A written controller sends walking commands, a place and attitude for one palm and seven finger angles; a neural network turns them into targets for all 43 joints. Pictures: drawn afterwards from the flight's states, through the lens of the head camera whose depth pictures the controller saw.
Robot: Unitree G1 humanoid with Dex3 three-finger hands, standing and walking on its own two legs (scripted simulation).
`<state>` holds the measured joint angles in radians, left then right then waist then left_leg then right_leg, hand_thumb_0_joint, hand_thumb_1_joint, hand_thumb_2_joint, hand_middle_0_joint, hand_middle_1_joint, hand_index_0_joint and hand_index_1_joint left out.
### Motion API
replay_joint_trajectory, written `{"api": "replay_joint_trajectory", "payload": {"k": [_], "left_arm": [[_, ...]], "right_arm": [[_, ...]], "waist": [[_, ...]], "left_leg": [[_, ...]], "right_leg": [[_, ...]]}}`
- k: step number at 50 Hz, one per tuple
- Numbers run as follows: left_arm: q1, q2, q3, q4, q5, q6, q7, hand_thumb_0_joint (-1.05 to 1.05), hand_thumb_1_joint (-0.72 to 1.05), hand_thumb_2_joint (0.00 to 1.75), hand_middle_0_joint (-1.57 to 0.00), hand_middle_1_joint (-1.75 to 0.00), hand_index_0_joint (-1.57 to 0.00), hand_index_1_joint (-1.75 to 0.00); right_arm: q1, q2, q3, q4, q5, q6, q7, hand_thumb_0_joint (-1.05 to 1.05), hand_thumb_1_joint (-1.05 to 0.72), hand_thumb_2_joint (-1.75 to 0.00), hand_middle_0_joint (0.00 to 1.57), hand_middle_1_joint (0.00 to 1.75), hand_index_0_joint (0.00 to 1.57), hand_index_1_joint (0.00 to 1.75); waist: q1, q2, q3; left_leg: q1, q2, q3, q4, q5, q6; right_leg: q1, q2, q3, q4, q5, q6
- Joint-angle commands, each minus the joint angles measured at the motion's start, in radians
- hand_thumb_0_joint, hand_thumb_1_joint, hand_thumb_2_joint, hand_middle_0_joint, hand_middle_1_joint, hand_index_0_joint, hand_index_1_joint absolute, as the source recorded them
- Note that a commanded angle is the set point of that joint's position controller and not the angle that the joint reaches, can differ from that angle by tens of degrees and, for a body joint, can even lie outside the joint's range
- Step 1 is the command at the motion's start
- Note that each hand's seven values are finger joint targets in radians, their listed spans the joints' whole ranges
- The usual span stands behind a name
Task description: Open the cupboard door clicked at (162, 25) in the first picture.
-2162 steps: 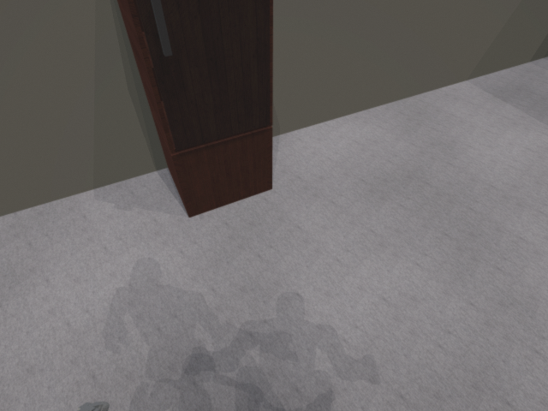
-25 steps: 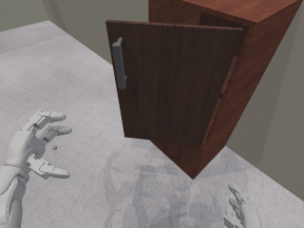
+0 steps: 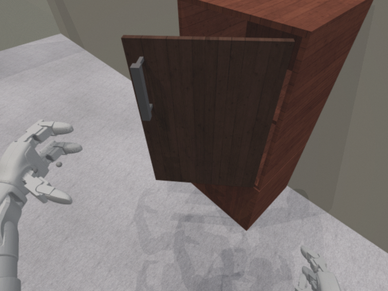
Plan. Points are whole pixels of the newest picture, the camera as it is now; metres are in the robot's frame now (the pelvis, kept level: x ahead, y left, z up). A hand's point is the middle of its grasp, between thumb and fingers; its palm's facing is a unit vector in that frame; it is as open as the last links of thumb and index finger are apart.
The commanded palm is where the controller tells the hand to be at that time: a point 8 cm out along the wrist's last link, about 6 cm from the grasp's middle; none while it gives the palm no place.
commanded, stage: raise the hand with hooked fingers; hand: left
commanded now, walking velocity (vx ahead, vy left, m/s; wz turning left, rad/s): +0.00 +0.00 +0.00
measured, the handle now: (144, 89) +0.58 +0.18 +0.12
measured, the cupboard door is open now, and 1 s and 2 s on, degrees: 40 40 40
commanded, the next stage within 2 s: move the hooked fingers beside the handle in 0.30 s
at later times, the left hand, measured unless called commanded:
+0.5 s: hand (71, 164) +0.30 +0.26 +0.14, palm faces +0.03 -1.00 -0.05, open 14.0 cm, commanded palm +0.28 +0.30 +0.15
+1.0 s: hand (89, 137) +0.37 +0.25 +0.14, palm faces +0.01 -1.00 -0.02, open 14.0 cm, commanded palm +0.35 +0.30 +0.14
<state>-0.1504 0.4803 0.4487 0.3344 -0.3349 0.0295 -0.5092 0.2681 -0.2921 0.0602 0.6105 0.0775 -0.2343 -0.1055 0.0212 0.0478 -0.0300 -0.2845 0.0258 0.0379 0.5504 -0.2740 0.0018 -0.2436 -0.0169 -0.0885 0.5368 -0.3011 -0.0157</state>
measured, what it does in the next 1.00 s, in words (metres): stands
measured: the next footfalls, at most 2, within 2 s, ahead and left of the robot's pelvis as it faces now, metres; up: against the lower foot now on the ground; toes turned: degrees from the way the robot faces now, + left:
none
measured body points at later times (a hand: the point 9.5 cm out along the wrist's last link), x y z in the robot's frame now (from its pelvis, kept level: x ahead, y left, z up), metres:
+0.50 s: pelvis +0.00 -0.01 +0.00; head +0.00 -0.04 +0.45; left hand +0.29 +0.31 +0.15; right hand +0.17 -0.26 -0.08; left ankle +0.01 +0.12 -0.73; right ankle -0.01 -0.11 -0.73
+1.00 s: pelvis +0.00 +0.00 +0.00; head +0.01 -0.01 +0.45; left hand +0.37 +0.30 +0.14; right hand +0.12 -0.26 -0.10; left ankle +0.01 +0.12 -0.73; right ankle -0.01 -0.11 -0.73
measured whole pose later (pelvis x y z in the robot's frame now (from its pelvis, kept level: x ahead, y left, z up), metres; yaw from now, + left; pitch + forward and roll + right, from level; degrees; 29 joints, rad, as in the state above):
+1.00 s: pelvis +0.00 +0.00 +0.00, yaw -1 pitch +3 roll +0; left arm -0.41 0.47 0.42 0.62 -0.26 -0.05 -0.42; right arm 0.31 -0.28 0.05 0.64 0.07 -0.19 -0.11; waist -0.02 0.03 -0.04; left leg -0.33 0.03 0.06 0.56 -0.28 0.01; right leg -0.30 -0.01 -0.06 0.56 -0.30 -0.01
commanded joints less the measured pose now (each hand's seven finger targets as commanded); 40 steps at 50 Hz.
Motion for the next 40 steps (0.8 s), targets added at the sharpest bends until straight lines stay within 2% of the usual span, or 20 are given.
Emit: {"api": "replay_joint_trajectory", "payload": {"k": [1, 3, 4, 6, 7, 8, 11, 14, 15, 19, 21, 25, 28, 30, 32, 33, 34, 37, 38, 40], "left_arm": [[-0.262, 0.29, 0.123, -0.257, -0.033, -0.088, 0.02, 0.0, -0.5, 0.3, -0.3, -1.2, -0.3, -1.2], [-0.27, 0.317, 0.142, -0.272, -0.033, -0.105, 0.03, 0.0, -0.5, 0.3, -0.3, -1.2, -0.3, -1.2], [-0.278, 0.301, 0.131, -0.27, -0.028, -0.107, 0.031, 0.0, -0.5, 0.3, -0.3, -1.2, -0.3, -1.2], [-0.277, 0.282, 0.121, -0.257, -0.028, -0.109, 0.032, 0.0, -0.5, 0.3, -0.3, -1.2, -0.3, -1.2], [-0.275, 0.278, 0.117, -0.249, -0.027, -0.109, 0.032, 0.0, -0.5, 0.3, -0.3, -1.2, -0.3, -1.2], [-0.268, 0.288, 0.12, -0.229, -0.027, -0.104, 0.031, 0.0, -0.5, 0.3, -0.3, -1.2, -0.3, -1.2], [-0.265, 0.268, 0.106, -0.221, -0.027, -0.095, 0.022, 0.0, -0.5, 0.3, -0.3, -1.2, -0.3, -1.2], [-0.256, 0.271, 0.107, -0.198, -0.03, -0.087, 0.019, 0.0, -0.5, 0.3, -0.3, -1.2, -0.3, -1.2], [-0.258, 0.266, 0.101, -0.201, -0.029, -0.086, 0.019, 0.0, -0.5, 0.3, -0.3, -1.2, -0.3, -1.2], [-0.259, 0.265, 0.105, -0.177, -0.035, -0.084, 0.017, 0.0, -0.5, 0.3, -0.3, -1.2, -0.3, -1.2], [-0.299, 0.263, 0.092, -0.23, -0.03, -0.1, 0.02, 0.0, -0.5, 0.3, -0.3, -1.2, -0.3, -1.2], [-0.345, 0.287, 0.109, -0.145, -0.023, -0.101, 0.032, 0.0, -0.5, 0.3, -0.3, -1.2, -0.3, -1.2], [-0.45, 0.286, 0.066, -0.116, -0.006, -0.108, 0.03, 0.0, -0.5, 0.3, -0.3, -1.2, -0.3, -1.2], [-0.511, 0.26, 0.026, -0.113, 0.008, -0.116, 0.033, 0.0, -0.5, 0.3, -0.3, -1.2, -0.3, -1.2], [-0.545, 0.251, 0.011, -0.071, 0.012, -0.122, 0.038, 0.0, -0.5, 0.3, -0.3, -1.2, -0.3, -1.2], [-0.534, 0.275, 0.033, -0.049, 0.011, -0.126, 0.043, 0.0, -0.5, 0.3, -0.3, -1.2, -0.3, -1.2], [-0.544, 0.248, 0.009, -0.039, 0.014, -0.127, 0.042, 0.0, -0.5, 0.3, -0.3, -1.2, -0.3, -1.2], [-0.539, 0.27, 0.034, 0.02, 0.024, -0.123, 0.058, 0.0, -0.5, 0.3, -0.3, -1.2, -0.3, -1.2], [-0.519, 0.284, 0.045, 0.048, 0.029, -0.119, 0.066, 0.0, -0.5, 0.3, -0.3, -1.2, -0.3, -1.2], [-0.559, 0.285, 0.045, 0.027, 0.037, -0.127, 0.076, 0.0, -0.5, 0.3, -0.3, -1.2, -0.3, -1.2]], "right_arm": [[-0.108, -0.113, -0.055, -0.166, -0.002, -0.059, -0.013, 0.0, -0.9, -0.9, 0.2, 0.3, 0.2, 0.3], [-0.106, -0.114, -0.053, -0.16, -0.006, -0.06, -0.014, 0.0, -0.9, -0.9, 0.2, 0.3, 0.2, 0.3], [-0.109, -0.109, -0.053, -0.159, -0.005, -0.06, -0.016, 0.0, -0.9, -0.9, 0.2, 0.3, 0.2, 0.3], [-0.106, -0.107, -0.055, -0.154, -0.002, -0.062, -0.021, 0.0, -0.9, -0.9, 0.2, 0.3, 0.2, 0.3], [-0.107, -0.108, -0.055, -0.152, -0.003, -0.063, -0.022, 0.0, -0.9, -0.9, 0.2, 0.3, 0.2, 0.3], [-0.102, -0.111, -0.055, -0.146, -0.003, -0.06, -0.022, 0.0, -0.9, -0.9, 0.2, 0.3, 0.2, 0.3], [-0.108, -0.109, -0.057, -0.149, 0.001, -0.06, -0.025, 0.0, -0.9, -0.9, 0.2, 0.3, 0.2, 0.3], [-0.108, -0.111, -0.056, -0.15, 0.001, -0.057, -0.024, 0.0, -0.9, -0.9, 0.2, 0.3, 0.2, 0.3], [-0.111, -0.111, -0.057, -0.15, 0.003, -0.056, -0.025, 0.0, -0.9, -0.9, 0.2, 0.3, 0.2, 0.3], [-0.114, -0.11, -0.055, -0.152, 0.004, -0.052, -0.025, 0.0, -0.9, -0.9, 0.2, 0.3, 0.2, 0.3], [-0.121, -0.107, -0.056, -0.155, 0.005, -0.057, -0.026, 0.0, -0.9, -0.9, 0.2, 0.3, 0.2, 0.3], [-0.098, -0.111, -0.056, -0.134, 0.002, -0.051, -0.032, 0.0, -0.9, -0.9, 0.2, 0.3, 0.2, 0.3], [-0.091, -0.116, -0.053, -0.125, 0.004, -0.045, -0.038, 0.0, -0.9, -0.9, 0.2, 0.3, 0.2, 0.3], [-0.094, -0.11, -0.05, -0.127, 0.005, -0.047, -0.04, 0.0, -0.9, -0.9, 0.2, 0.3, 0.2, 0.3], [-0.083, -0.114, -0.051, -0.118, 0.004, -0.048, -0.043, 0.0, -0.9, -0.9, 0.2, 0.3, 0.2, 0.3], [-0.072, -0.119, -0.054, -0.112, 0.003, -0.045, -0.042, 0.0, -0.9, -0.9, 0.2, 0.3, 0.2, 0.3], [-0.074, -0.119, -0.052, -0.116, 0.002, -0.045, -0.039, 0.0, -0.9, -0.9, 0.2, 0.3, 0.2, 0.3], [-0.061, -0.124, -0.055, -0.11, 0.001, -0.038, -0.033, 0.0, -0.9, -0.9, 0.2, 0.3, 0.2, 0.3], [-0.051, -0.127, -0.056, -0.107, -0.002, -0.031, -0.03, 0.0, -0.9, -0.9, 0.2, 0.3, 0.2, 0.3], [-0.05, -0.125, -0.057, -0.115, -0.003, -0.028, -0.022, 0.0, -0.9, -0.9, 0.2, 0.3, 0.2, 0.3]], "waist": [[0.014, 0.032, -0.214], [0.018, 0.011, -0.209], [0.013, 0.042, -0.21], [0.006, 0.048, -0.199], [0.004, 0.043, -0.192], [0.005, -0.002, -0.176], [0.002, 0.029, -0.194], [0.002, -0.024, -0.183], [0.003, 0.0, -0.184], [-0.001, -0.034, -0.168], [0.0, 0.028, -0.195], [-0.013, -0.034, -0.176], [-0.026, 0.001, -0.168], [-0.034, 0.063, -0.191], [-0.042, 0.038, -0.189], [-0.035, -0.005, -0.198], [-0.035, 0.0, -0.21], [-0.025, 0.013, -0.221], [-0.018, -0.033, -0.213], [-0.017, 0.012, -0.246]], "left_leg": [[0.135, -0.031, -0.045, -0.05, 0.213, 0.033], [0.131, -0.031, -0.043, -0.044, 0.227, 0.035], [0.134, -0.032, -0.035, -0.047, 0.225, 0.036], [0.134, -0.033, -0.03, -0.046, 0.209, 0.036], [0.133, -0.032, -0.031, -0.045, 0.209, 0.036], [0.118, -0.028, -0.028, -0.04, 0.203, 0.037], [0.122, -0.033, -0.025, -0.037, 0.205, 0.037], [0.102, -0.031, -0.026, -0.032, 0.199, 0.039], [0.103, -0.032, -0.023, -0.031, 0.198, 0.038], [0.083, -0.031, -0.025, -0.023, 0.175, 0.037], [0.113, -0.033, -0.024, -0.027, 0.189, 0.037], [0.09, -0.031, -0.027, -0.026, 0.174, 0.038], [0.096, -0.031, -0.029, -0.027, 0.15, 0.037], [0.12, -0.032, -0.035, -0.036, 0.138, 0.036], [0.122, -0.03, -0.042, -0.037, 0.13, 0.037], [0.118, -0.026, -0.045, -0.035, 0.144, 0.038], [0.118, -0.028, -0.044, -0.039, 0.151, 0.038], [0.108, -0.027, -0.048, -0.041, 0.163, 0.034], [0.093, -0.024, -0.048, -0.042, 0.17, 0.036], [0.099, -0.026, -0.045, -0.042, 0.188, 0.034]], "right_leg": [[0.018, 0.018, 0.042, -0.074, 0.263, -0.001], [0.039, 0.016, 0.05, -0.074, 0.29, 0.0], [0.031, 0.016, 0.054, -0.074, 0.291, 0.001], [0.022, 0.013, 0.057, -0.077, 0.286, 0.006], [0.018, 0.012, 0.058, -0.078, 0.289, 0.007], [0.024, 0.009, 0.065, -0.082, 0.291, 0.01], [0.02, 0.007, 0.066, -0.076, 0.303, 0.014], [0.022, 0.004, 0.076, -0.078, 0.307, 0.021], [0.017, 0.004, 0.074, -0.075, 0.303, 0.02], [0.01, -0.001, 0.093, -0.081, 0.279, 0.028], [0.009, 0.003, 0.077, -0.073, 0.284, 0.019], [-0.001, 0.006, 0.082, -0.077, 0.273, 0.023], [-0.025, 0.005, 0.082, -0.079, 0.227, 0.016], [-0.04, 0.008, 0.071, -0.079, 0.202, 0.008], [-0.054, 0.01, 0.065, -0.081, 0.189, 0.006], [-0.036, 0.011, 0.065, -0.079, 0.2, 0.003], [-0.037, 0.011, 0.061, -0.072, 0.214, 0.003], [-0.035, 0.01, 0.053, -0.063, 0.224, -0.001], [-0.025, 0.011, 0.051, -0.064, 0.229, -0.002], [-0.018, 0.009, 0.052, -0.055, 0.252, -0.003]]}}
